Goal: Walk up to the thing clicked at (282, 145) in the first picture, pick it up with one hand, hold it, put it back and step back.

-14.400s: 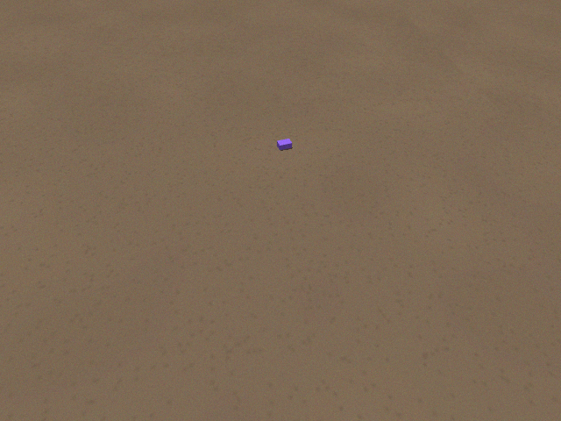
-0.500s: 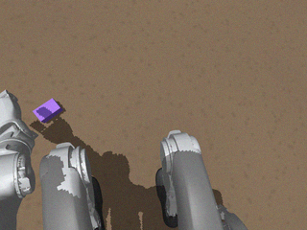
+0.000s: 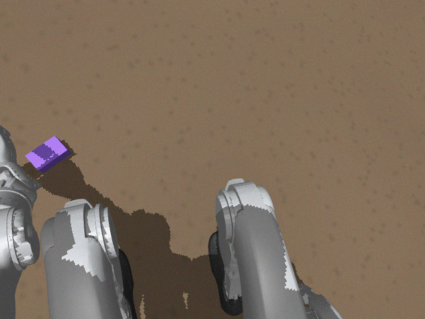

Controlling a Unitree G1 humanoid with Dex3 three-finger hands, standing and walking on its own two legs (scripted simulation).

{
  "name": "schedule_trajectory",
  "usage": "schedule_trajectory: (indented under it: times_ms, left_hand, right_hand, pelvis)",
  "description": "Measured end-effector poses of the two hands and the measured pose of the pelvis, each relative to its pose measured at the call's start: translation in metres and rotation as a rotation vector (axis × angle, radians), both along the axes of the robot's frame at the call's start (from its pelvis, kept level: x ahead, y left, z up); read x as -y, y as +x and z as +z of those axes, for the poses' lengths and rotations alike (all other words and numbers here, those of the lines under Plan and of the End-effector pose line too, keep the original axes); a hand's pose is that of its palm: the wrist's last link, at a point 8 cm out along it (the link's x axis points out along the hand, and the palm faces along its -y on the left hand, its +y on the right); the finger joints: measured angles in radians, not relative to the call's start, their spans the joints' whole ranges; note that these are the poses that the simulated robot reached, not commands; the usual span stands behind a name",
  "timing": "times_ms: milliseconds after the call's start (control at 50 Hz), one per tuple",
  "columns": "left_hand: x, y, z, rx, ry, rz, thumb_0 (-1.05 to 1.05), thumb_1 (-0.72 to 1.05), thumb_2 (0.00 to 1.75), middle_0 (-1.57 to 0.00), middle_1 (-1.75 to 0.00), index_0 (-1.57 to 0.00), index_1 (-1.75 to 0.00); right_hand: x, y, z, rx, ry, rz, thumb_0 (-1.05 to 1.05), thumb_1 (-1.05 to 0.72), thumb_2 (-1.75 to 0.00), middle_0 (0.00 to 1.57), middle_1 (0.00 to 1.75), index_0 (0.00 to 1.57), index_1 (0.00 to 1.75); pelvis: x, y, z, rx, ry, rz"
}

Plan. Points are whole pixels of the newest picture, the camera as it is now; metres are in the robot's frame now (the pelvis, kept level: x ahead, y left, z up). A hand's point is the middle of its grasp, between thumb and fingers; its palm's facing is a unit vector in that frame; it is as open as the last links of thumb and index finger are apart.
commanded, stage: rise first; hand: left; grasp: from above
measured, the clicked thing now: (49, 154) +0.45 +0.31 -0.30
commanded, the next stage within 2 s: approach in 1.66 s
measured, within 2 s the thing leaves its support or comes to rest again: neither
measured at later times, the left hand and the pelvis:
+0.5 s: hand (13, 163) +0.41 +0.33 -0.19, palm faces -0.28 -0.31 -0.91, open 12.4 cm; pelvis +0.00 +0.00 -0.01, yaw -1 degrees
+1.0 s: hand (7, 165) +0.41 +0.34 -0.19, palm faces -0.29 -0.31 -0.91, open 12.5 cm; pelvis +0.00 +0.00 -0.01, yaw -1 degrees
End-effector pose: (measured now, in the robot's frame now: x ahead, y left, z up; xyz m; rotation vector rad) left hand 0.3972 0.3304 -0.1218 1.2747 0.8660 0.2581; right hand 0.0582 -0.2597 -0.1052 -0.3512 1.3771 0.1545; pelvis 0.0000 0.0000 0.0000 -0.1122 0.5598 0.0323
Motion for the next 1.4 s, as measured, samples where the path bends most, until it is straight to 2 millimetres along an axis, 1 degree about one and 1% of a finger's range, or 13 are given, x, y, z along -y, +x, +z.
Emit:
schedule_trajectory:
  times_ms: [320, 620, 920, 1100, 1220, 1400]
  left_hand:
    - [0.001, 0.008, -0.008, -0.001, 0.0, -0.015, 0.0, -0.28, 0.76, -0.37, -0.76, -0.35, -0.77]
    - [-0.006, 0.015, -0.012, 0.01, -0.002, 0.006, 0.0, -0.24, 0.73, -0.42, -0.7, -0.4, -0.72]
    - [-0.012, 0.01, -0.01, -0.003, 0.003, -0.005, 0.0, -0.26, 0.74, -0.41, -0.7, -0.38, -0.73]
    - [-0.01, 0.011, -0.009, 0.003, 0.004, -0.024, 0.0, -0.27, 0.75, -0.4, -0.71, -0.38, -0.73]
    - [-0.007, 0.012, -0.009, 0.012, -0.002, -0.01, 0.0, -0.28, 0.76, -0.39, -0.72, -0.37, -0.74]
    - [-0.008, 0.009, -0.013, -0.014, 0.0, -0.003, 0.0, -0.29, 0.76, -0.38, -0.73, -0.36, -0.75]
  right_hand:
    - [-0.002, -0.013, 0.001, -0.02, 0.007, 0.005, 0.0, -0.91, -0.9, 0.2, 0.3, 0.2, 0.3]
    - [-0.003, -0.016, 0.002, -0.029, 0.014, 0.019, 0.0, -0.92, -0.9, 0.2, 0.3, 0.2, 0.3]
    - [-0.005, -0.01, 0.003, -0.021, 0.027, 0.024, 0.0, -0.92, -0.9, 0.2, 0.3, 0.2, 0.3]
    - [-0.004, -0.007, 0.005, -0.006, 0.023, 0.038, 0.0, -0.92, -0.9, 0.2, 0.3, 0.2, 0.3]
    - [-0.003, -0.009, 0.008, -0.007, 0.02, 0.038, 0.0, -0.92, -0.9, 0.2, 0.3, 0.2, 0.3]
    - [-0.003, -0.015, 0.007, -0.02, 0.024, 0.038, 0.0, -0.92, -0.9, 0.2, 0.3, 0.2, 0.3]
  pelvis:
    - [-0.001, -0.001, -0.005, 0.011, -0.011, -0.007]
    - [-0.002, 0.0, -0.008, 0.019, -0.021, -0.013]
    - [-0.003, 0.001, -0.007, 0.017, -0.023, -0.009]
    - [-0.003, 0.0, -0.006, 0.019, -0.024, -0.009]
    - [-0.003, 0.0, -0.005, 0.016, -0.026, -0.011]
    - [-0.003, -0.001, -0.006, 0.023, -0.025, -0.011]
